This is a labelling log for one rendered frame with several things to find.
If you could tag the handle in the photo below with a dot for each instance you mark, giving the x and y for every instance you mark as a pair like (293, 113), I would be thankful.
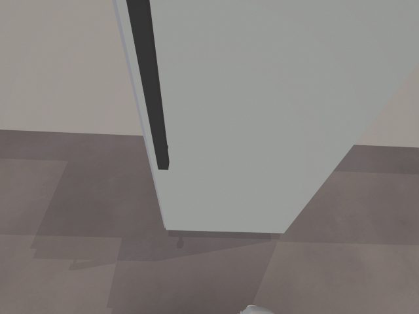
(142, 30)

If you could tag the fridge door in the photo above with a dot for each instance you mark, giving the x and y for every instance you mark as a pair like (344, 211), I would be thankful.
(262, 99)

